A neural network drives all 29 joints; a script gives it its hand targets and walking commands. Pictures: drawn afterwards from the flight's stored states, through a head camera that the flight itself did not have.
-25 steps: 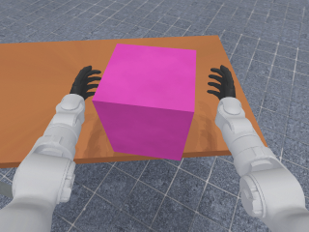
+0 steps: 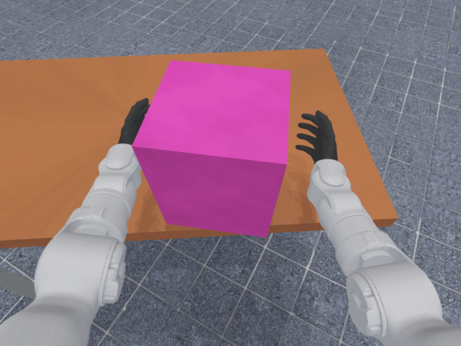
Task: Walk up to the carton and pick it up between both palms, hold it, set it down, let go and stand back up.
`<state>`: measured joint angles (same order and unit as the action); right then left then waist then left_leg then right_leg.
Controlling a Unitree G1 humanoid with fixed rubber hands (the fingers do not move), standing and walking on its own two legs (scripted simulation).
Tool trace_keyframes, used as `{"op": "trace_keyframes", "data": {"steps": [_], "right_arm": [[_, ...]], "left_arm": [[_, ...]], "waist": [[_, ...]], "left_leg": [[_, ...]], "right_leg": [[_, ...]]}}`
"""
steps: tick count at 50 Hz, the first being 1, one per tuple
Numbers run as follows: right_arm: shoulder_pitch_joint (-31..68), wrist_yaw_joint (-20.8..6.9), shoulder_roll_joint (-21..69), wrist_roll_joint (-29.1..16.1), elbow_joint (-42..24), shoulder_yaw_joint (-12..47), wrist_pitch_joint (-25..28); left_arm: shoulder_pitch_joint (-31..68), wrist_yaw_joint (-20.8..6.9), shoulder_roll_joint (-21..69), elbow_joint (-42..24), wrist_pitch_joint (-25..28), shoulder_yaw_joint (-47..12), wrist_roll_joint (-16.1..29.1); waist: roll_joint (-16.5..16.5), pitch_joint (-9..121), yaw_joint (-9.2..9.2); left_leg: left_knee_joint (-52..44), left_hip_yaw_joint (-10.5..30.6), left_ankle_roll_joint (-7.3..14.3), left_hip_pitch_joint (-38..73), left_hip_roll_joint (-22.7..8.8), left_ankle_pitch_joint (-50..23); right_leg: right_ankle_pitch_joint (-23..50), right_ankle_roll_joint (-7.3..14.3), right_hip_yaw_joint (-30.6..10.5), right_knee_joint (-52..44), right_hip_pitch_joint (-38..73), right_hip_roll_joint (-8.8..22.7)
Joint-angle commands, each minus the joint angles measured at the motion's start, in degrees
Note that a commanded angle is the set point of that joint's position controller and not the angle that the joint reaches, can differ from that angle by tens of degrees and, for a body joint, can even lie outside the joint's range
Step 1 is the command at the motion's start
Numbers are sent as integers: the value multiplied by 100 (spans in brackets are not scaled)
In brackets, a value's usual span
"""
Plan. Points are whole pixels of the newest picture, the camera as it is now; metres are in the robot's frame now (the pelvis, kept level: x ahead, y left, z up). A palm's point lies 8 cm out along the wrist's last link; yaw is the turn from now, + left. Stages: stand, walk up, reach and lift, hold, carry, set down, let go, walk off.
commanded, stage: reach and lift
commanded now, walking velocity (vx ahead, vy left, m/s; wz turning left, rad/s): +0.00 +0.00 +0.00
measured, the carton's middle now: (222, 155) +0.46 +0.01 +0.04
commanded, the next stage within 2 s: none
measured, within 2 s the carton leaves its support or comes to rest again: leaves its support in 1.58 s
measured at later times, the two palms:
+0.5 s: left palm (138, 146) +0.47 +0.16 +0.08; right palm (309, 161) +0.41 -0.14 +0.07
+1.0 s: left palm (137, 147) +0.46 +0.16 +0.08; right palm (309, 164) +0.41 -0.14 +0.07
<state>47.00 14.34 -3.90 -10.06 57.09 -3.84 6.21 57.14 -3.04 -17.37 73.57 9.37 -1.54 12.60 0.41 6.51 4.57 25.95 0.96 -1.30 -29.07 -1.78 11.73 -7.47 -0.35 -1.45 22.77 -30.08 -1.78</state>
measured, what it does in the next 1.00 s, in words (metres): stands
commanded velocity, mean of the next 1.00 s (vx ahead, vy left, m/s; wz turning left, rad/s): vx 0.00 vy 0.00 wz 0.00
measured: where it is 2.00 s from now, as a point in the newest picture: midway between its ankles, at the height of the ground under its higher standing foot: outside the picture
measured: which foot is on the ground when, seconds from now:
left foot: down 0.00-1.00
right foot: down 0.00-1.00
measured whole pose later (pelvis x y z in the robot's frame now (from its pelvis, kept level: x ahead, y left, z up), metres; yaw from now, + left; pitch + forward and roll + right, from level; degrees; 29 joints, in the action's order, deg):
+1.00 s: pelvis +0.02 +0.02 +0.01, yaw +0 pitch +9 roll -2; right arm 42.9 9.0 5.9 14.5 57.5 -30.4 14.4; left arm 54.0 -3.1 -7.7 72.6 11.7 19.9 -11.0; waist 0.3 3.2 4.6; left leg 25.9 1.0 -0.5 -21.0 -1.7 14.2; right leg -6.3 -0.6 -1.4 15.4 -18.5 -1.6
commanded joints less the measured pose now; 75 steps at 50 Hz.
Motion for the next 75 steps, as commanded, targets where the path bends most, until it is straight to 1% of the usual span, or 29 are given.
{"op": "trace_keyframes", "data": {"steps": [1, 3, 7, 8, 12, 14, 15, 16, 18, 21, 22, 27, 29, 32, 37, 38, 39, 47, 49, 55, 57, 60, 63, 64, 67, 71, 72, 73, 75], "right_arm": [[2624, 47, 118, 810, -935, -798, 320], [2637, 37, 355, 1017, -1004, -822, 328], [2561, 100, 651, 1449, -814, -1262, 458], [2590, 99, 637, 1598, -767, -1370, 475], [2605, -70, 874, 2123, -549, -1742, 726], [2642, -276, 1318, 2417, -732, -1759, 876], [2598, -462, 1930, 2662, -528, -1754, 863], [2698, -686, 2729, 2886, -589, -1712, 868], [2726, -1000, 3716, 3324, -626, -1660, 972], [2510, -1192, 3942, 3581, -625, -1572, 1063], [2502, -1269, 4026, 3668, -541, -1521, 1009], [2556, -1396, 3730, 3564, -530, -1590, 1184], [2570, -1369, 3848, 3578, -465, -1539, 1185], [2475, -1418, 3791, 3518, -333, -1550, 1071], [2114, -1433, 3709, 3486, -165, -1489, 1109], [2310, -1456, 3659, 3438, -409, -1411, 1201], [2496, -1432, 3753, 3479, -502, -1443, 1255], [2477, -1386, 3965, 3460, -630, -1250, 1231], [2341, -1399, 3893, 3413, -391, -1256, 1196], [2446, -1416, 3897, 3417, -415, -1315, 1117], [2434, -1417, 3913, 3358, -533, -1209, 1130], [2381, -1350, 3880, 3381, -388, -1287, 1123], [2401, -1407, 3963, 3339, -364, -1137, 1164], [2431, -1380, 4036, 3356, -401, -1113, 1141], [2484, -1382, 3961, 3271, -317, -1087, 1258], [2706, -1356, 4158, 3227, -497, -842, 1431], [2737, -1364, 4175, 3150, -395, -880, 1486], [2876, -1352, 4191, 3125, -582, -810, 1644], [2801, -1349, 4305, 3111, -485, -683, 1782]], "left_arm": [[3112, 42, 91, -963, 288, 390, -507], [2967, -31, 278, -442, 277, 436, -523], [2934, -14, 722, -976, 206, 384, -820], [2989, -43, 589, -909, 162, 769, -1098], [2946, -84, 1201, -1202, 216, 926, -1530], [2827, -169, 1800, -1230, 271, 1049, -1819], [2993, -323, 2220, -1146, 328, 1124, -2071], [3022, -557, 2800, -846, 311, 1234, -2395], [2893, -779, 3658, -548, 409, 1479, -2858], [2571, -767, 3957, -406, 498, 1507, -3025], [2526, -779, 4010, -300, 463, 1636, -3119], [2487, -600, 4381, -538, 489, 1304, -3019], [2240, -598, 4315, -407, 457, 1297, -2987], [2291, -629, 4154, -394, 371, 1440, -3155], [2143, -554, 4410, -563, 365, 1246, -3133], [1927, -556, 4578, -434, 338, 1237, -3143], [2275, -527, 4632, -712, 405, 974, -2936], [1987, -558, 4662, -491, 409, 1201, -3036], [2174, -555, 4532, -601, 432, 1162, -3000], [2231, -590, 4487, -415, 429, 1361, -3126], [2218, -582, 4535, -535, 406, 1179, -2976], [2148, -602, 4374, -376, 356, 1349, -3056], [2115, -574, 4598, -505, 338, 1189, -3103], [2300, -563, 4547, -624, 403, 1072, -2991], [2137, -511, 4649, -576, 433, 1101, -3071], [2251, -467, 4850, -669, 543, 966, -3001], [2443, -402, 5001, -854, 592, 687, -2850], [2490, -374, 5167, -920, 674, 647, -2856], [2553, -303, 5278, -1101, 800, 498, -2811]], "waist": [[12, 4253, 762], [-230, 4064, 667], [243, 3956, 929], [216, 3919, 783], [525, 3730, 828], [562, 3958, 670], [497, 3831, 819], [481, 3659, 634], [425, 3516, 546], [503, 3394, 540], [384, 3156, 478], [832, 3181, 610], [563, 2963, 633], [601, 2464, 630], [885, 2479, 680], [742, 2623, 569], [725, 2910, 730], [444, 2905, 436], [608, 2813, 563], [468, 2577, 447], [500, 2728, 598], [454, 2511, 515], [698, 2573, 526], [428, 2799, 529], [718, 2940, 514], [499, 3212, 419], [695, 3394, 549], [711, 3848, 432], [805, 4056, 479]], "left_leg": [[189, -309, -28, 569, 356, -1358], [61, -310, 35, 382, 359, -920], [128, -289, -116, 780, 315, -1200], [50, -356, -124, 800, 347, -1207], [117, -282, -315, 1360, 247, -1782], [122, -372, -390, 1572, 272, -2255], [66, -340, -409, 1905, 283, -2330], [-1, -386, -355, 1614, 329, -1996], [-187, -433, -296, 1535, 392, -1901], [-299, -534, -362, 1767, 379, -2181], [-404, -546, -267, 1697, 411, -1891], [-254, -391, -537, 2609, 210, -2818], [-205, -418, -476, 2556, 210, -3007], [-303, -457, -433, 2337, 263, -2552], [-208, -415, -557, 2694, 157, -2906], [-200, -389, -529, 2625, 170, -2992], [-140, -321, -602, 2815, 115, -3145], [-377, -472, -402, 2168, 258, -2417], [-318, -445, -468, 2352, 181, -2592], [-536, -461, -334, 1971, 259, -1929], [-427, -434, -387, 2228, 209, -2225], [-442, -471, -374, 2018, 258, -2111], [-448, -418, -444, 2071, 237, -2293], [-414, -401, -394, 2063, 225, -2311], [-305, -398, -485, 2259, 169, -2755], [-199, -358, -468, 2229, 185, -3029], [-121, -276, -540, 2384, 158, -3477], [-21, -257, -571, 2613, 103, -3663], [76, -236, -629, 2710, 79, -3967]], "right_leg": [[2547, -195, 270, 354, 2475, 229], [2079, -223, 231, 281, 2418, 283], [2308, -189, 376, 256, 2457, 266], [2309, -245, 308, 162, 2597, 276], [2430, -108, 447, 124, 2586, 167], [2712, -66, 513, 91, 2726, 151], [2757, -92, 562, 41, 2789, 138], [2459, -79, 473, -27, 2960, 235], [2616, -124, 509, -101, 3334, 306], [3261, -131, 539, 8, 3628, 172], [2942, -144, 537, -105, 3687, 201], [2469, -1, 744, -225, 2847, -19], [2752, -3, 689, -259, 2878, -4], [2482, 21, 659, -326, 3108, 51], [2327, 29, 758, -391, 2785, -19], [2324, 57, 746, -385, 2835, -45], [2368, 59, 830, -382, 2677, -100], [2730, 19, 670, -336, 3317, 22], [2567, 67, 684, -383, 3040, 11], [2406, 22, 656, -468, 3301, 109], [2562, 57, 690, -367, 3152, 18], [2520, 42, 617, -388, 3278, 68], [2531, 25, 686, -388, 3272, 50], [2629, 3, 678, -392, 3267, 29], [2764, 67, 636, -359, 3019, -6], [3096, 0, 617, -310, 3274, 23], [3135, 35, 720, -286, 3010, -38], [3159, 23, 726, -271, 2986, -46], [3277, 62, 683, -256, 2849, -50]]}}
